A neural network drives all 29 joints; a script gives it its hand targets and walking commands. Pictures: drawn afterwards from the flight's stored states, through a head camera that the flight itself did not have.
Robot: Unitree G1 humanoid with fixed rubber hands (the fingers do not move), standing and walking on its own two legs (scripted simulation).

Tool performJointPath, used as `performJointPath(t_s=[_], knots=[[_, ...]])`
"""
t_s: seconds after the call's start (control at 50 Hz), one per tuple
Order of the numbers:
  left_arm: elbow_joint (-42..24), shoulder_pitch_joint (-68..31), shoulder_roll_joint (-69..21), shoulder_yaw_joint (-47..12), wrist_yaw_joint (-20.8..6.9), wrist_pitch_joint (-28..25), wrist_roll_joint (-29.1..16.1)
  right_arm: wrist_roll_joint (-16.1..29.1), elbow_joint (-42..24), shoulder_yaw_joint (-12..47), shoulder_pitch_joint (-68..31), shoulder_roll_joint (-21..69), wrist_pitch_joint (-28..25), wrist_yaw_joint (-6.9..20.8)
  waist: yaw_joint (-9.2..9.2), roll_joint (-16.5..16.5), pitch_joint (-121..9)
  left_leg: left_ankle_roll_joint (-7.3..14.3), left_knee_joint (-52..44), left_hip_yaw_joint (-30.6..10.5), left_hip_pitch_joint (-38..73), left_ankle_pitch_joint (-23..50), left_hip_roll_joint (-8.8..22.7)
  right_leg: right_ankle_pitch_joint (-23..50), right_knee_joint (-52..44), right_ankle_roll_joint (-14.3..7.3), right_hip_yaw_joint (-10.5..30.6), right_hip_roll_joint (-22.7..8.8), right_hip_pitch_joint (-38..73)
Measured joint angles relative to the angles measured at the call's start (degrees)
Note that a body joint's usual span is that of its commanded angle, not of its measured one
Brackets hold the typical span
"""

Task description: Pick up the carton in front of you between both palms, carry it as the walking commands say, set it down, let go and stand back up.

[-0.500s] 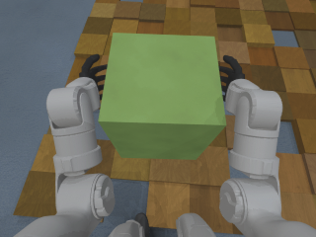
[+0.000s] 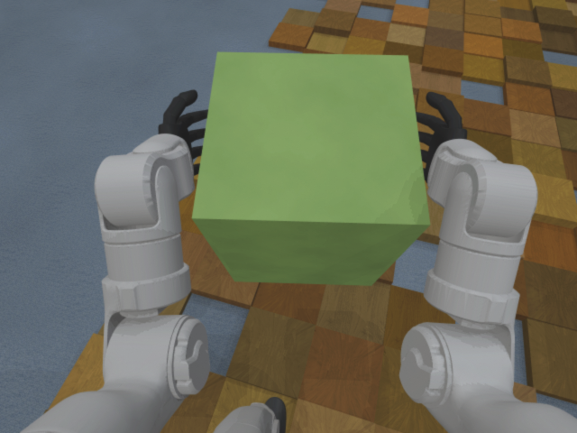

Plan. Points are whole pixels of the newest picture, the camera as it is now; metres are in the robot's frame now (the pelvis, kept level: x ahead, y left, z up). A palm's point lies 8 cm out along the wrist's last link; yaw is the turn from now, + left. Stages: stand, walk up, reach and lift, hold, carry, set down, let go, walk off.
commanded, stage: carry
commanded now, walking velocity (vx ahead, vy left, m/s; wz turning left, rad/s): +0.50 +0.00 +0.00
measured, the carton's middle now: (306, 187) +0.40 +0.05 +0.10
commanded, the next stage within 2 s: none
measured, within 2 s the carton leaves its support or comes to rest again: neither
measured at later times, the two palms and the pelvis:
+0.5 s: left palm (253, 63) +0.69 +0.17 +0.09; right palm (418, 73) +0.70 -0.12 +0.09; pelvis +0.33 +0.01 -0.01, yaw +1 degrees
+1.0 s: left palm out of the picture +1.00 +0.19 +0.12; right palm out of the picture +0.98 -0.11 +0.13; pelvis +0.64 +0.05 +0.01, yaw +0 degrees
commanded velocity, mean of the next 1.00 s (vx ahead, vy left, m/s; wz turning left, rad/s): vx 0.50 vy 0.00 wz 0.00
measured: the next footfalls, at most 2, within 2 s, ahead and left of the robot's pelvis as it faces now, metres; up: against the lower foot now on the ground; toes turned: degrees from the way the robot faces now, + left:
right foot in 0.44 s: +0.49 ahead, -0.05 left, +0.01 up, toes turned -9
left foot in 0.86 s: +0.70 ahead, +0.16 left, +0.02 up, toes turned +6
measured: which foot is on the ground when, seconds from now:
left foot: down 0.00-0.46, up 0.48-0.84, down 0.86-1.00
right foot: down 0.00-0.00, up 0.02-0.42, down 0.44-0.88, up 0.90-1.00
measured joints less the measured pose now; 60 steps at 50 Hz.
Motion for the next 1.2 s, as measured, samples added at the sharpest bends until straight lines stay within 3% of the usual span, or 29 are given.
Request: performJointPath(t_s=[0.04, 0.1, 0.12, 0.2, 0.28, 0.38, 0.42, 0.44, 0.46, 0.48, 0.52, 0.54, 0.58, 0.64, 0.66, 0.7, 0.86, 0.9, 0.94, 0.96, 1.02, 1.08, 1.12, 1.2], knots=[[4.0, -1.5, 1.6, -0.5, -0.2, 0.2, -0.4, -0.5, 3.6, 0.4, -1.1, -0.6, 0.0, 0.0, -2.82, -0.3, -1.5, 1.3, 2.4, 0.6, 2.6, -0.9, -0.3, -1.3, 15.2, 0.6, 0.9, -0.6, -3.0], [8.8, -1.8, 1.8, -1.5, -0.3, 1.3, 0.4, 0.5, 8.0, 0.8, -0.1, -1.8, 0.6, 0.1, -6.38, -0.7, -2.6, 4.2, 6.6, 0.8, 4.5, -7.3, -1.6, 4.2, 38.1, 0.0, 3.7, 0.2, -13.1], [9.6, -1.5, 1.4, -1.8, -0.3, 2.0, 1.1, 1.2, 9.0, 0.8, 0.6, -2.2, 1.1, 0.0, -7.29, -0.4, -2.8, 3.8, 5.8, 0.6, 5.8, -7.6, -1.6, 6.6, 42.1, 0.0, 3.4, 0.1, -16.5], [11.1, -0.5, -0.5, -1.6, -0.3, 3.3, 3.8, 3.5, 11.8, 0.5, 2.7, -3.0, 0.9, -0.3, -9.96, 0.8, -2.6, 4.6, 1.0, -0.2, 11.5, -9.6, -1.4, 11.4, 42.7, 0.7, 1.5, -1.3, -27.7], [11.4, 2.0, -2.2, -0.5, -0.4, 1.4, 5.6, 4.0, 13.7, 0.4, 5.0, -2.3, -2.0, -0.4, -11.15, 1.2, -2.3, 4.2, -4.0, -1.0, 17.6, -11.3, -1.0, 16.7, 32.7, 0.5, -0.2, -1.6, -34.0], [8.4, 6.7, -3.1, -1.2, -0.5, -1.6, 5.7, 4.3, 12.9, 1.3, 8.2, -1.3, -5.9, -0.3, -10.4, 0.2, -1.7, 3.3, -7.9, -1.2, 25.5, -14.8, -1.3, 30.1, 8.4, -1.1, -4.0, 0.0, -31.2], [7.2, 8.5, -3.3, -2.3, -0.5, -2.9, 5.4, 4.5, 11.5, 1.8, 9.9, -1.2, -6.8, -0.2, -9.33, 0.0, -1.3, 2.4, -4.0, -0.4, 27.0, -17.0, -1.3, 34.8, 0.4, -2.2, -6.2, 1.5, -26.2], [6.9, 9.2, -3.6, -2.8, -0.5, -3.6, 5.3, 4.7, 10.6, 2.0, 10.6, -1.5, -7.0, -0.2, -8.34, 0.3, -1.1, 2.0, 0.8, -0.6, 26.7, -18.4, -1.1, 35.8, -3.0, -1.3, -7.1, 2.2, -22.7], [6.5, 9.7, -3.9, -3.3, -0.5, -4.5, 5.3, 5.0, 10.1, 2.2, 10.9, -2.0, -7.4, -0.2, -7.16, 1.5, -0.6, 0.9, 9.1, -0.9, 23.7, -16.7, 0.0, 31.6, -3.0, 1.0, -7.6, 2.8, -21.3], [6.5, 9.6, -3.9, -3.8, -0.5, -5.4, 5.3, 5.2, 9.7, 2.2, 10.8, -2.3, -7.8, -0.1, -5.85, 2.0, 0.2, -0.7, 20.8, -2.5, 18.9, -17.3, 0.0, 29.2, -1.6, 1.5, -7.9, 3.1, -21.3], [6.3, 10.2, -3.4, -4.7, -0.4, -6.3, 4.5, 5.1, 8.8, 2.5, 11.5, -2.3, -8.3, -0.1, -3.56, 1.2, 1.5, -1.3, 39.9, -4.9, 9.5, -17.6, -1.0, 27.2, -0.4, 0.9, -7.7, 2.9, -20.3], [5.6, 11.1, -3.1, -5.1, -0.3, -6.4, 3.8, 4.7, 8.0, 2.6, 12.1, -1.8, -8.2, -0.1, -2.65, 0.5, 1.9, -0.9, 44.0, -5.3, 5.9, -16.9, -1.0, 27.0, -1.0, 1.1, -7.4, 2.7, -19.2], [4.0, 12.7, -2.6, -5.4, 0.4, -6.4, 2.2, 3.7, 5.9, 2.8, 13.1, -0.5, -7.7, -0.2, -1.51, -0.4, 2.5, 0.0, 44.8, -5.5, 0.2, -15.7, -0.2, 25.8, -2.5, 0.5, -7.1, 2.2, -16.7], [1.8, 13.7, -2.2, -5.3, 0.8, -6.7, 0.5, 2.6, 2.8, 3.0, 14.0, 0.8, -7.4, -0.3, -0.74, -1.1, 2.4, 0.3, 35.6, -4.8, -5.1, -17.4, 1.3, 24.1, -4.5, -1.5, -7.0, 1.0, -13.1], [1.3, 13.5, -2.2, -5.1, 0.8, -6.8, 0.2, 2.4, 1.9, 3.0, 14.1, 1.0, -7.4, -0.3, -0.73, -1.2, 2.0, 0.2, 31.8, -4.2, -6.3, -17.3, 1.7, 23.8, -5.1, -3.5, -7.0, 0.5, -12.1], [1.2, 12.9, -2.2, -4.7, 0.8, -7.1, -0.1, 2.1, 0.9, 3.2, 14.2, 1.0, -7.5, -0.4, -1.1, -0.8, 1.0, 0.1, 25.0, -3.1, -8.0, -13.2, 2.6, 22.6, -6.0, -4.4, -6.8, 0.0, -9.9], [7.3, 12.9, -3.0, -4.7, -0.8, -6.2, 2.7, 2.2, 5.6, 4.0, 16.3, 0.0, -6.7, -0.4, -4.99, 0.3, -6.6, -0.4, 0.1, 2.0, 0.0, 4.1, 3.0, 25.5, -6.3, -0.2, -8.0, -1.9, 1.3], [8.8, 12.9, -2.3, -4.8, -1.2, -5.7, 3.3, 2.3, 8.5, 4.4, 15.6, -0.2, -6.9, -0.4, -6.07, -1.5, -8.4, 3.0, -2.2, 4.3, 4.8, -4.6, 1.6, 23.2, -0.7, 2.8, -7.3, -4.4, 1.5], [10.2, 12.2, -0.6, -4.6, -1.7, -5.3, 3.2, 2.2, 12.7, 5.4, 13.2, -0.2, -7.7, -0.7, -7.48, -1.7, -9.3, 6.0, -2.4, 3.9, 6.9, -13.8, 0.8, 16.8, 13.7, 3.0, -3.7, -4.5, -4.2], [11.4, 11.8, 0.1, -4.3, -1.9, -5.3, 3.0, 2.2, 14.3, 5.9, 12.5, -0.2, -8.2, -0.9, -8.38, -1.9, -9.1, 7.9, -1.5, 3.8, 6.9, -14.1, 0.5, 12.6, 21.3, 2.6, -1.5, -3.5, -7.9], [13.4, 11.3, 0.4, -4.2, -2.0, -4.8, 2.9, 3.2, 16.2, 7.0, 12.7, -1.0, -7.9, -1.4, -10.07, -1.7, -8.2, 6.8, -0.7, 3.0, 8.6, -15.9, 0.8, 8.5, 34.0, 1.0, 1.1, -1.5, -18.3], [11.7, 11.5, -0.1, -4.5, -1.6, -4.2, 3.1, 5.0, 14.6, 7.5, 13.1, -2.0, -7.3, -1.9, -10.92, -1.6, -6.7, 5.6, -1.3, 2.2, 11.6, -18.4, 0.9, 10.2, 31.3, 0.9, 1.3, -2.3, -25.5], [9.7, 11.7, -0.4, -4.4, -1.3, -4.0, 3.1, 5.8, 13.4, 7.4, 12.7, -2.3, -7.2, -2.2, -11.06, -1.5, -5.9, 5.1, -1.7, 2.0, 13.8, -20.2, 0.9, 12.2, 23.7, 1.2, 1.2, -3.3, -28.0], [8.2, 11.6, -1.5, -3.8, -1.2, -4.4, 3.8, 6.2, 12.4, 6.7, 12.1, -2.5, -7.3, -2.2, -9.22, -0.1, -5.3, 2.7, 1.5, 2.0, 18.1, -25.6, 2.9, 19.1, 6.0, 0.8, -3.2, -2.8, -24.7]])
